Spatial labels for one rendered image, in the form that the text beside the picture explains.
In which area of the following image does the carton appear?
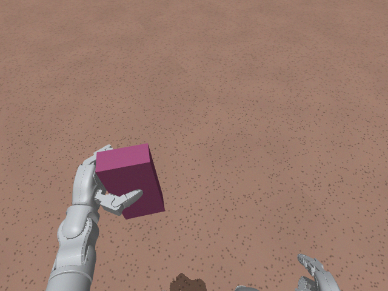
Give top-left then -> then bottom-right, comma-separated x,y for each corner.
95,143 -> 165,219

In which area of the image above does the left robot arm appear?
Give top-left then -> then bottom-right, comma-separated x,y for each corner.
45,204 -> 100,291

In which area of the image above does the right robot hand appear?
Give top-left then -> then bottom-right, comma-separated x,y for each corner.
295,254 -> 340,291

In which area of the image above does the left robot hand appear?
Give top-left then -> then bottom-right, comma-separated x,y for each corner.
72,144 -> 143,216

